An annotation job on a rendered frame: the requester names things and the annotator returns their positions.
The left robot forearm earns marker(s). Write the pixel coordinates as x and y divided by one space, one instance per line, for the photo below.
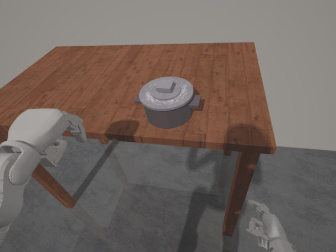
18 160

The knob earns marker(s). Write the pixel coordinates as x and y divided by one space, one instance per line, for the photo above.
165 85

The robot right hand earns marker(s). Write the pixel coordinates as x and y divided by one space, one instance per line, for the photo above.
262 233

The lid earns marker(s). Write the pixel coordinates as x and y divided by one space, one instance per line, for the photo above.
179 96

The right robot forearm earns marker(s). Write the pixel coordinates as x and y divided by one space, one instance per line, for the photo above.
280 245

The pot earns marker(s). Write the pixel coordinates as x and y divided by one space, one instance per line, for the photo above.
173 118

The robot left hand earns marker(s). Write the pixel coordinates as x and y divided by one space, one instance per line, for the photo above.
40 128

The table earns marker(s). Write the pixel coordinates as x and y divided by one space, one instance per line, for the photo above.
99 84

